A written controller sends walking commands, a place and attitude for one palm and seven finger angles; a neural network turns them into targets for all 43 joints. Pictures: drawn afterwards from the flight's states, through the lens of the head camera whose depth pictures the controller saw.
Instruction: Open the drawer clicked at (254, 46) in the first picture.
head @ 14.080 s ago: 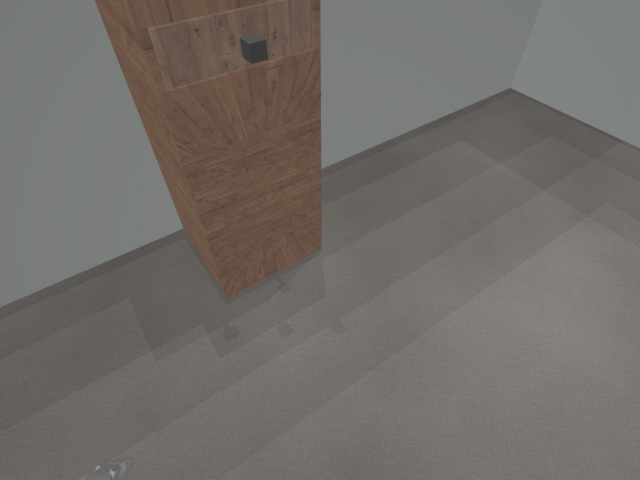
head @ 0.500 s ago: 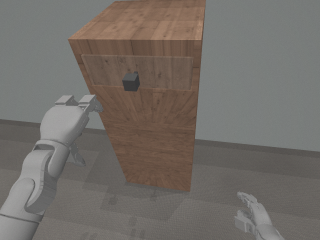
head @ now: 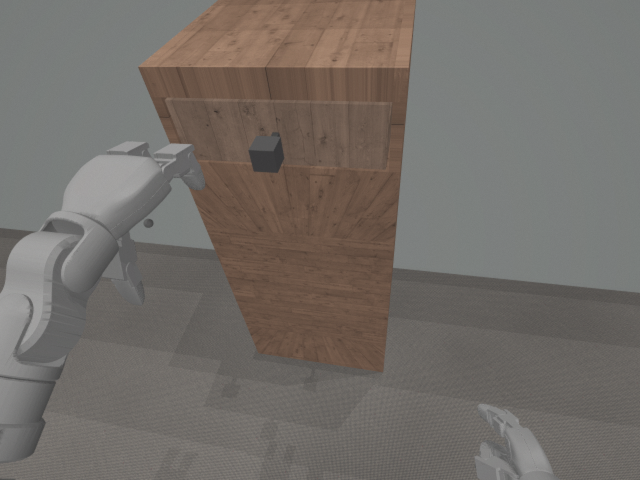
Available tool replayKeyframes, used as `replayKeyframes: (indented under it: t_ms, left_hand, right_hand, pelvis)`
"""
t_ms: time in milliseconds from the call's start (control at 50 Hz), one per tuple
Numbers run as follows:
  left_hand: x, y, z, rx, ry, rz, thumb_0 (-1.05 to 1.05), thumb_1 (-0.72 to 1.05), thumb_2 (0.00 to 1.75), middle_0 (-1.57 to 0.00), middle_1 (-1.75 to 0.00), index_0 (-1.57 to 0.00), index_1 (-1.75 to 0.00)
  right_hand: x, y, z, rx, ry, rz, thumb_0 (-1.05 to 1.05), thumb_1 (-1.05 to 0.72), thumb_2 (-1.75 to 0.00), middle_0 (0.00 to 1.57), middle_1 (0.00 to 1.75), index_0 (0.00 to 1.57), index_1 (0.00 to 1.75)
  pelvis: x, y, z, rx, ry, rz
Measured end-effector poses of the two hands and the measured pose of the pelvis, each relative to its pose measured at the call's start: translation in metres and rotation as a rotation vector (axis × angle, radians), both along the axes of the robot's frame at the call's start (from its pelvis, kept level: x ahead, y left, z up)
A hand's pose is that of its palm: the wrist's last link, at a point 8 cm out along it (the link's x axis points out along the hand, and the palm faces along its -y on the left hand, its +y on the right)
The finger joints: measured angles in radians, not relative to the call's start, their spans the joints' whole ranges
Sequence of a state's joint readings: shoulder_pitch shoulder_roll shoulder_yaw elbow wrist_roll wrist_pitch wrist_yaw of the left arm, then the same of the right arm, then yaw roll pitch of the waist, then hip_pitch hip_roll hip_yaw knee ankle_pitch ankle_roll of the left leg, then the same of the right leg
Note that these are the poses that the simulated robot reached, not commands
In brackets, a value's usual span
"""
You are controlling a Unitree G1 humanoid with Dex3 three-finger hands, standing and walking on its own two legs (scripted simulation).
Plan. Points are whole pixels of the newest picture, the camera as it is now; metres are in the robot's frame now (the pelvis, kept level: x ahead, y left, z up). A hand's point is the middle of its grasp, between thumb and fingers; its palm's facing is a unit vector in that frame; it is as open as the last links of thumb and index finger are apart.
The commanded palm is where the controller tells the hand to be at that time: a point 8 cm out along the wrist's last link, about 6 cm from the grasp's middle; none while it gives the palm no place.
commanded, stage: raise the hand with hooked fingers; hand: left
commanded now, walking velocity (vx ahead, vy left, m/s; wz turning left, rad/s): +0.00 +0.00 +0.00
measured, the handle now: (270, 147) +0.59 +0.17 +0.11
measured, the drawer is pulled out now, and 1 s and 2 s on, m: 0.00 0.00 0.00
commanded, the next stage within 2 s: move the hooked fingers above the handle in 0.24 s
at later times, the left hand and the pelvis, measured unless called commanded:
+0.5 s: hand (174, 215) +0.32 +0.20 +0.20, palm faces +0.09 -0.01 -1.00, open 13.9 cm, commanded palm +0.31 +0.22 +0.27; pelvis +0.01 -0.02 +0.00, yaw +1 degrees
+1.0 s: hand (208, 161) +0.43 +0.20 +0.20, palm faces +0.11 -0.05 -0.99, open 13.8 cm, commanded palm +0.40 +0.21 +0.25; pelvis +0.02 -0.02 +0.00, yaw +1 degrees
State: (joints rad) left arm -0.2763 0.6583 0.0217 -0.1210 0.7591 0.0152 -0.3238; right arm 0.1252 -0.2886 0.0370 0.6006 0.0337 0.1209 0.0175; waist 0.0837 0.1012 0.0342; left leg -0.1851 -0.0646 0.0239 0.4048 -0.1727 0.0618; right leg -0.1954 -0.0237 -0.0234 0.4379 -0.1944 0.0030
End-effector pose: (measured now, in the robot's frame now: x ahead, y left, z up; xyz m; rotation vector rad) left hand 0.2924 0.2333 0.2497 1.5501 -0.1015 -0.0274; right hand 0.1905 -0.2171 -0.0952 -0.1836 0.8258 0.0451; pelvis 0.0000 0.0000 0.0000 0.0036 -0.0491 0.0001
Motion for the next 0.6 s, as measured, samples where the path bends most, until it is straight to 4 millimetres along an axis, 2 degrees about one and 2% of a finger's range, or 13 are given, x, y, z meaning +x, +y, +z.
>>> replayKeyframes:
  t_ms: [60, 120, 200, 280, 380, 460, 500, 600]
  left_hand:
    - [-0.003, -0.006, 0.0, 0.004, -0.031, -0.042, 0.0, -0.49, 0.3, -0.32, -1.2, -0.32, -1.2]
    - [-0.004, -0.004, 0.012, -0.003, -0.101, -0.04, 0.0, -0.49, 0.3, -0.32, -1.2, -0.32, -1.2]
    - [-0.002, 0.007, 0.026, -0.026, -0.166, 0.046, 0.0, -0.5, 0.3, -0.32, -1.2, -0.32, -1.2]
    - [0.003, 0.011, 0.021, -0.03, -0.127, 0.133, 0.0, -0.5, 0.3, -0.32, -1.2, -0.32, -1.2]
    - [0.001, -0.015, 0.001, 0.005, -0.032, 0.069, 0.0, -0.5, 0.3, -0.31, -1.2, -0.32, -1.2]
    - [0.0, -0.032, -0.001, 0.016, -0.029, -0.024, 0.0, -0.5, 0.3, -0.32, -1.2, -0.32, -1.2]
    - [0.006, -0.029, 0.004, 0.011, -0.048, -0.024, 0.0, -0.5, 0.3, -0.32, -1.2, -0.32, -1.2]
    - [0.027, -0.006, 0.018, -0.011, -0.095, 0.095, 0.0, -0.5, 0.3, -0.32, -1.2, -0.32, -1.2]
  right_hand:
    - [-0.005, -0.008, -0.001, -0.018, 0.012, -0.006, 0.01, -0.91, -0.9, 0.2, 0.3, 0.2, 0.3]
    - [-0.007, -0.014, -0.004, -0.027, 0.027, -0.008, 0.01, -0.91, -0.9, 0.2, 0.3, 0.2, 0.3]
    - [-0.005, -0.017, -0.007, -0.016, 0.04, -0.005, 0.01, -0.91, -0.9, 0.19, 0.3, 0.2, 0.3]
    - [0.003, -0.016, -0.008, 0.008, 0.03, 0.001, 0.01, -0.91, -0.9, 0.19, 0.3, 0.2, 0.3]
    - [0.017, -0.012, -0.002, 0.027, -0.02, 0.008, 0.01, -0.91, -0.9, 0.2, 0.3, 0.2, 0.3]
    - [0.026, -0.011, 0.003, 0.021, -0.05, 0.017, 0.01, -0.91, -0.9, 0.2, 0.3, 0.2, 0.3]
    - [0.028, -0.012, 0.003, 0.015, -0.049, 0.021, 0.01, -0.91, -0.9, 0.2, 0.3, 0.2, 0.3]
    - [0.024, -0.019, 0.0, 0.004, -0.012, 0.022, 0.01, -0.91, -0.9, 0.2, 0.3, 0.2, 0.3]
  pelvis:
    - [0.0, -0.003, 0.0, -0.001, 0.001, 0.001]
    - [0.0, -0.006, 0.0, -0.001, 0.004, 0.004]
    - [-0.001, -0.01, 0.0, 0.0, 0.012, 0.006]
    - [-0.001, -0.013, 0.0, 0.002, 0.02, 0.008]
    - [0.003, -0.016, -0.001, 0.005, 0.019, 0.009]
    - [0.006, -0.021, 0.0, 0.005, 0.01, 0.016]
    - [0.006, -0.023, 0.0, 0.004, 0.01, 0.021]
    - [0.006, -0.03, 0.0, 0.003, 0.028, 0.029]
